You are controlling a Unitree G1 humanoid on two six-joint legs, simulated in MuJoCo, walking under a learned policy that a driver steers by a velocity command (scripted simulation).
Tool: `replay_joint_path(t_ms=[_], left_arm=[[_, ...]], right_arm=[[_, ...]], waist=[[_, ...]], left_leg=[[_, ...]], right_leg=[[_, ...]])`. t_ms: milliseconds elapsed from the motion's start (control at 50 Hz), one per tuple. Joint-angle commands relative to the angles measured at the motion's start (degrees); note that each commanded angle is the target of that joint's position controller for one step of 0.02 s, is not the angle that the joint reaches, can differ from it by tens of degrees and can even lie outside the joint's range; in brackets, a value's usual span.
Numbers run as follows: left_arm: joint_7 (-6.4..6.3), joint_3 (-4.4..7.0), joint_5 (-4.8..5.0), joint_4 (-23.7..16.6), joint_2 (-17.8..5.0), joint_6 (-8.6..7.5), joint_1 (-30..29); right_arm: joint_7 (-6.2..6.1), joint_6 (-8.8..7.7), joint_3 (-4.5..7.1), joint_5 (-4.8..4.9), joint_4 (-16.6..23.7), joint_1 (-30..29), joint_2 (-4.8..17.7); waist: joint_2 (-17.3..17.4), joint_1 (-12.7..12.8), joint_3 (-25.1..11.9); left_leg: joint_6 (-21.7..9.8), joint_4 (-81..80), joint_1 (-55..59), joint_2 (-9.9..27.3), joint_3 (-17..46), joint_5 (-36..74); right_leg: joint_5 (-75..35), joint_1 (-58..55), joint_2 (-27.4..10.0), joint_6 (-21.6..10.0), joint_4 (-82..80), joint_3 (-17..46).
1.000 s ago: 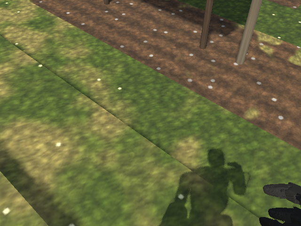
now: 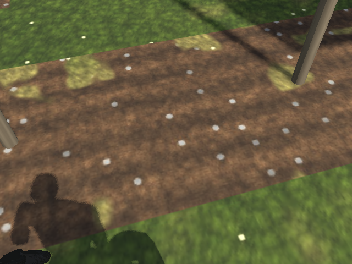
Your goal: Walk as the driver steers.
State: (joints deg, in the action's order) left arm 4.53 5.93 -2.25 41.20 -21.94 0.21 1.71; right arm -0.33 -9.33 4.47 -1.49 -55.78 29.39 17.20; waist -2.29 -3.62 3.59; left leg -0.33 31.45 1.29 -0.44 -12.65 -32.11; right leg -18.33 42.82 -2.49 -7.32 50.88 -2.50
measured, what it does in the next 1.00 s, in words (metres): goes down, turning right: right foot 0.19 m lower, then left foot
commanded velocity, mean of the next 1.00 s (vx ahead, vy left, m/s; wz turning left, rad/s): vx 1.00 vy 0.00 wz -0.38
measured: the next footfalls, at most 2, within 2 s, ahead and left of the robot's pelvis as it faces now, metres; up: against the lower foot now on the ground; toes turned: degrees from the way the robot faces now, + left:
right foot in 0.18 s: +0.28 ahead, +0.02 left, -0.19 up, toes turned -11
left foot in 0.44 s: +0.71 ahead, +0.13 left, -0.19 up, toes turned -32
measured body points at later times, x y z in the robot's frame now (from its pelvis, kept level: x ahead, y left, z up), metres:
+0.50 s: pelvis +0.51 +0.02 -0.20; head +0.53 +0.03 +0.25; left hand +0.67 +0.27 -0.33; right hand +0.57 -0.28 -0.28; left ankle +0.67 +0.15 -0.90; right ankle +0.31 +0.02 -0.79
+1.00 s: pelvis +0.92 -0.20 -0.16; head +0.93 -0.22 +0.29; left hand +1.06 +0.05 -0.27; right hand +0.93 -0.51 -0.27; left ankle +0.95 -0.07 -0.79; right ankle +0.84 -0.27 -0.90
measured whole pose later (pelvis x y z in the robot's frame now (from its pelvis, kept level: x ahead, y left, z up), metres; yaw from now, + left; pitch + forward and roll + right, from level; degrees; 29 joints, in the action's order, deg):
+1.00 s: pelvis +0.92 -0.20 -0.16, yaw -20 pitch +2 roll +0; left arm 0.0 1.9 -2.0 47.0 -15.7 -5.7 20.4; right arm 3.1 -1.1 4.5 -1.2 -44.0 14.1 18.8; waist 2.6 1.3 -0.6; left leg -4.6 71.8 -35.8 3.6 -0.1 -12.1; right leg 15.7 8.7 -0.2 -1.6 23.6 -7.6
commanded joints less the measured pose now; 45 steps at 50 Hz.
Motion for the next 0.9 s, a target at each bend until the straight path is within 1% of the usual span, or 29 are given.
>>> replay_joint_path(t_ms=[20, 100, 140, 160, 180, 200, 220, 240, 260, 280, 300, 320, 380, 420, 440, 460, 480, 520, 540, 560, 620, 700, 740, 780, 800, 820, 840, 860, 900], left_arm=[[1.8, -2.67, 0.93, 0.51, 6.02, -1.64, -1.18], [-0.4, -3.5, -2.39, 3.13, 3.95, -1.2, 0.36], [-2.22, -1.85, -2.08, 9.25, -0.47, -0.42, 17.85], [-3.19, -0.1, -1.71, 11.83, -4.22, -0.26, 27.32], [-4.1, 1.1, 1.14, 14.62, -7.23, -1.06, 36.39], [-4.45, 1.8, 0.63, 16.27, -14.24, -1.06, 36.66], [-4.54, 1.44, 1.76, 14.71, -12.5, -2.24, 38.72], [-5.08, 0.76, 1.45, 13.31, -7.88, -2.01, 32.16], [-5.83, 0.59, 0.85, 11.03, -8.67, -1.84, 23.19], [-6.74, 0.73, -0.18, 6.59, -10.09, -3.18, 13.47], [-6.62, -0.42, -0.59, 5.24, -5.28, -4.68, 10.22], [-6.33, -0.71, -0.42, 4.93, -4.57, -5.72, 9.32], [-5.13, 0.17, 1.78, 6.05, -5.84, -6.83, 9.45], [-3.84, 0.27, 2.27, 5.95, -6.65, -7.11, 9.58], [-3.92, -1.32, 1.91, 4.0, 0.17, -7.68, 7.35], [-4.23, -2.26, 2.35, -0.3, 3.72, -7.3, 11.57], [-4.37, -2.48, 1.76, -1.0, 2.04, -6.04, 13.63], [-3.1, -3.43, -0.37, 0.15, 4.79, -3.93, 11.42], [-2.54, -3.83, -0.47, -1.47, 6.57, -3.71, 8.2], [-1.93, -4.39, 0.15, -3.49, 8.35, -3.48, 7.5], [-1.34, -4.6, -0.32, -9.1, 4.32, -3.51, -1.24], [0.52, -5.0, 0.47, -8.43, 2.79, -3.34, -0.09], [-0.66, -3.99, 0.57, -6.95, 0.52, -3.11, 3.06], [-2.87, -2.19, -0.02, -2.01, -2.49, -3.62, 18.33], [-4.12, -1.05, -1.19, -0.3, -6.35, -4.21, 26.93], [-4.96, -0.62, -3.11, -1.16, -11.3, -5.0, 27.6], [-5.04, -0.44, -2.02, -2.29, -10.48, -4.6, 22.52], [-5.15, -1.49, -1.37, -2.98, -5.17, -4.71, 15.21], [-4.58, -2.72, -1.11, -1.62, 0.13, -5.58, 13.21]], right_arm=[[-1.32, -0.76, -1.2, -0.13, 1.79, -2.36, 0.29], [-2.66, 2.1, -1.66, -0.82, 0.28, 2.69, 3.03], [-3.74, 4.03, -1.19, -1.93, 0.42, 0.73, 5.16], [-3.74, 5.32, -0.39, -0.77, 0.94, -3.79, 5.44], [-2.47, 6.28, -0.37, -1.09, 3.86, -14.15, 4.2], [-2.13, 4.55, -1.19, -0.72, 10.91, -11.68, 2.19], [-1.75, 2.81, -1.95, -0.85, 16.22, -14.49, 3.54], [-1.24, 2.56, -1.79, -1.4, 15.98, -17.34, 5.41], [-0.08, 3.03, -1.43, -2.04, 15.77, -17.15, 4.98], [-0.22, 3.94, -0.83, -2.21, 16.68, -15.66, 6.44], [-0.63, 4.8, 0.39, -2.33, 16.24, -18.16, 10.37], [-0.75, 5.18, 0.56, -1.87, 16.35, -18.96, 9.41], [0.85, 4.42, -1.06, 0.38, 14.49, -13.19, 2.33], [0.03, 5.01, 1.1, -0.38, 9.09, 5.35, 5.51], [-1.04, 5.1, 1.95, -1.21, 7.21, 13.77, 8.93], [-1.21, 5.31, 1.5, -2.22, 9.55, 8.52, 11.15], [-1.09, 5.42, 1.63, -1.69, 10.94, -0.84, 10.02], [-0.41, 5.34, 0.72, -1.27, 10.24, -7.44, 3.79], [-0.23, 4.97, -0.01, -1.59, 7.82, -4.82, 2.41], [-0.36, 4.41, -0.19, -1.4, 6.12, -4.11, 2.32], [0.25, 3.04, -0.43, 0.4, 6.1, -8.9, 2.2], [1.24, 2.82, 1.32, 2.05, 8.58, -12.33, 7.79], [1.78, 3.04, 1.94, 1.97, 9.15, -10.63, 10.7], [1.72, 3.64, 2.23, 1.28, 8.56, -7.86, 11.58], [1.54, 3.63, 1.41, 0.32, 9.5, -7.64, 7.97], [1.32, 3.54, -0.76, 1.77, 12.56, -3.07, -2.2], [1.22, 3.87, -0.25, 3.42, 13.49, -0.49, 1.42], [1.03, 4.68, 0.34, 2.02, 13.1, -5.02, 4.27], [2.24, 5.69, 0.23, 0.63, 11.91, -10.36, 3.87]], waist=[[2.19, 3.23, 1.53], [1.36, 4.14, 2.55], [3.37, 12.29, -2.32], [1.04, 18.62, -1.2], [-3.6, 23.94, 0.27], [-9.66, 14.58, -2.32], [-0.45, 15.35, -12.15], [10.32, 11.03, -5.98], [10.44, 6.23, -4.2], [1.19, 0.6, 0.42], [10.3, -0.61, 6.04], [13.73, -1.68, 5.89], [6.91, -3.74, -0.41], [11.24, -13.88, -14.27], [17.78, -16.74, -19.01], [26.53, -7.68, -20.89], [24.23, -2.98, -14.0], [9.94, -1.12, 1.43], [7.28, -0.82, 2.99], [11.19, 1.33, 2.86], [8.12, 4.55, 5.29], [5.11, 7.39, 0.86], [5.16, 8.51, -1.46], [1.65, 15.83, -11.84], [-2.54, 18.67, -17.78], [-19.53, 13.46, -22.44], [-20.89, 10.18, -24.13], [-10.62, 7.67, -13.75], [0.25, 6.44, -5.64]], left_leg=[[0.24, -3.66, -16.67, 6.06, -1.48, 14.15], [2.43, 14.74, -11.79, 7.39, -4.17, 39.92], [2.88, 40.55, -11.77, 9.57, -1.14, 57.29], [3.72, 69.57, -20.17, 6.2, -0.64, 40.9], [1.45, 86.39, -35.04, -0.35, -1.29, 3.42], [1.32, 84.4, -58.57, 2.26, 4.72, -9.6], [0.36, 70.9, -68.96, 4.8, 14.55, -1.25], [0.27, 58.22, -66.65, 6.25, 16.4, 2.32], [1.98, 52.35, -61.12, 4.96, 17.23, 1.43], [4.26, 42.43, -55.21, 9.13, 24.03, 0.19], [6.46, 36.11, -48.83, 10.67, 26.41, 3.56], [6.85, 29.12, -39.92, 9.76, 24.35, 8.44], [3.28, 13.15, -3.17, 3.02, 14.39, 28.5], [1.98, 8.59, 18.57, 0.06, 12.78, 24.33], [0.26, 4.17, 23.17, 11.67, 24.13, 17.43], [-3.05, -11.4, 19.33, 25.2, 56.23, 6.41], [-6.95, -17.46, 14.6, 27.07, 68.55, -11.42], [-7.66, -15.74, -1.96, 20.78, 51.1, -12.65], [-6.82, -16.07, -5.96, 17.28, 43.49, -4.19], [-7.56, -17.07, -8.49, 17.16, 41.73, -1.77], [-7.56, -24.02, -16.27, 11.43, 28.33, 13.54], [-8.84, -31.72, -25.31, 10.58, 21.79, 25.94], [-8.57, -24.9, -16.98, 11.47, 20.76, 42.46], [-6.16, 1.43, -15.8, 8.16, 18.1, 54.83], [-5.5, 21.06, -25.61, 4.32, 17.38, 40.69], [-5.59, 41.87, -38.8, -1.33, 18.9, 2.43], [-6.6, 49.91, -43.99, -1.86, 19.84, 8.01], [-6.63, 50.27, -47.04, 1.97, 18.13, 14.94], [-5.86, 44.24, -43.01, 5.78, 18.02, 19.46]], right_leg=[[-23.9, -20.17, 3.43, -1.01, -9.81, -6.39], [-12.52, -28.51, 7.33, -1.74, -16.29, -12.24], [-6.36, -41.35, 4.81, -4.05, -24.22, -5.58], [-6.02, -47.81, -0.19, -10.19, -32.45, 2.28], [-10.01, -58.51, -1.16, -12.69, -35.2, 4.03], [-40.73, -75.52, -6.92, -11.47, -10.41, 8.97], [-21.56, -86.69, -11.26, -16.19, -13.83, 23.67], [-3.75, -74.55, -9.39, -14.6, -22.89, 28.61], [10.12, -63.34, -10.35, -17.89, -31.31, 35.62], [11.23, -45.76, -19.47, -21.85, -34.92, 49.09], [5.24, -33.13, -18.61, -21.36, -35.63, 49.95], [4.51, -24.71, -14.81, -19.26, -35.48, 46.22], [10.77, -6.33, 2.15, -10.62, -26.57, 28.06], [-1.3, -6.6, 11.16, -4.87, 0.9, 19.85], [26.71, -4.01, 14.52, -2.76, 22.73, 16.26], [48.22, 1.48, 14.98, -1.92, 37.51, 9.99], [44.41, 9.92, 10.09, -2.19, 40.56, 7.91], [39.88, 10.62, 3.57, -1.71, 37.35, 8.12], [40.65, 9.0, 3.23, -1.72, 35.81, 9.12], [42.17, 9.39, 3.67, -1.21, 33.43, 11.0], [36.63, 4.44, 1.97, 1.25, 13.18, 7.88], [19.22, -25.06, 1.28, 3.98, -9.77, 1.37], [24.24, -28.43, 3.01, 4.26, -13.56, 0.75], [28.79, -46.55, 4.56, 4.16, -17.17, -0.23], [41.03, -58.48, -3.9, 4.43, -16.34, 7.78], [66.84, -63.62, -19.41, 4.5, -27.84, 33.05], [74.79, -59.51, -22.86, 2.04, -41.35, 52.6], [70.87, -52.15, -20.62, 0.95, -39.46, 43.17], [43.66, -41.24, -13.97, 2.03, -36.66, 22.79]])
Keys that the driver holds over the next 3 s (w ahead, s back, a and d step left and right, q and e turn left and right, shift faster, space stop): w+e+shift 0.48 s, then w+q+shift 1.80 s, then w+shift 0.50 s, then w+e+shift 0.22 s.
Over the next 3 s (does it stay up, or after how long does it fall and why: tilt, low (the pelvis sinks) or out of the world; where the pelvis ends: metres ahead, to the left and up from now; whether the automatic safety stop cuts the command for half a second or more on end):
stays up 2.46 0.43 -0.18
